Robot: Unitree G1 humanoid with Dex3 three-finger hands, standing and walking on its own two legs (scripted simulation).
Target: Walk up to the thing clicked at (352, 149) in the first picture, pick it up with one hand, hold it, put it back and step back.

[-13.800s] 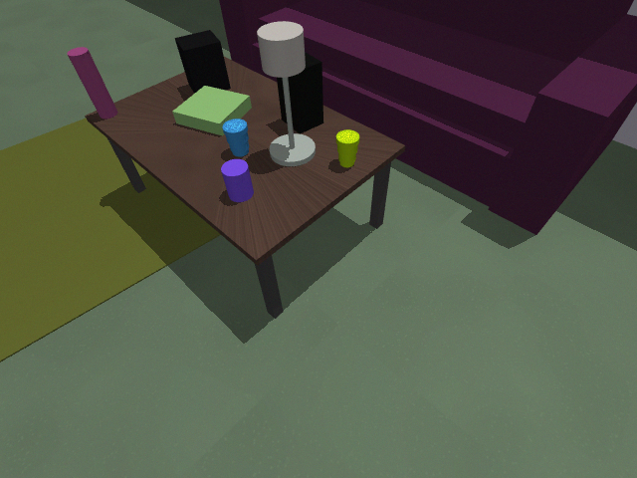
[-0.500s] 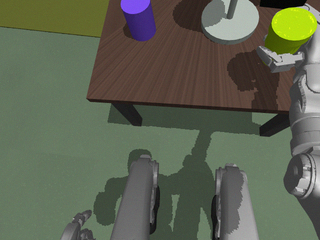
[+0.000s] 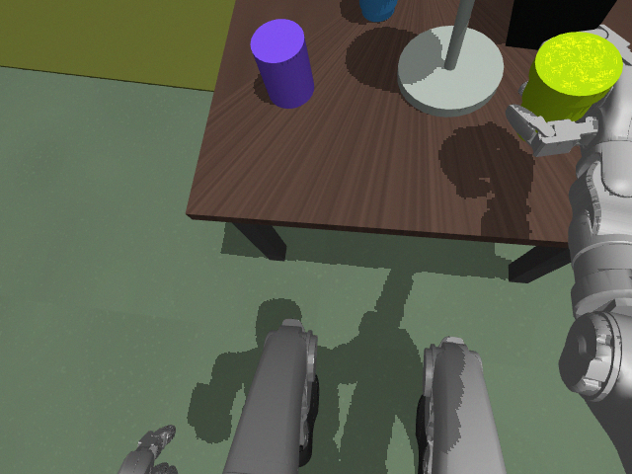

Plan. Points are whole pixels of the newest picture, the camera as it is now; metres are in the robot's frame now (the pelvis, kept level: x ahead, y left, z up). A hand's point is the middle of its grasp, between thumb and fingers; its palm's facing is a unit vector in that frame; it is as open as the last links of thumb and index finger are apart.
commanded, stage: settle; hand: right
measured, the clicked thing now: (555, 99) +0.53 -0.19 +0.03
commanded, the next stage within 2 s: lift in 0.08 s
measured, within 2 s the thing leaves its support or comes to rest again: neither
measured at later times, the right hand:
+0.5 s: hand (571, 100) +0.50 -0.19 +0.06, palm faces +0.14 +0.99 -0.02, open 9.2 cm
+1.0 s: hand out of the picture +0.43 -0.18 +0.17, palm faces +0.15 +0.99 -0.02, open 9.2 cm
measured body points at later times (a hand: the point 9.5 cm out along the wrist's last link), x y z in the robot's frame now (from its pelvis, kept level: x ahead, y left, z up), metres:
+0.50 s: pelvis +0.00 +0.00 +0.03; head +0.17 -0.02 +0.45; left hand +0.08 +0.28 -0.09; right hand +0.49 -0.24 +0.07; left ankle +0.07 +0.15 -0.51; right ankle +0.05 -0.14 -0.51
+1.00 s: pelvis +0.02 +0.00 +0.12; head +0.13 -0.02 +0.56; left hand +0.14 +0.27 +0.01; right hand +0.42 -0.23 +0.17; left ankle +0.07 +0.15 -0.51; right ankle +0.05 -0.14 -0.51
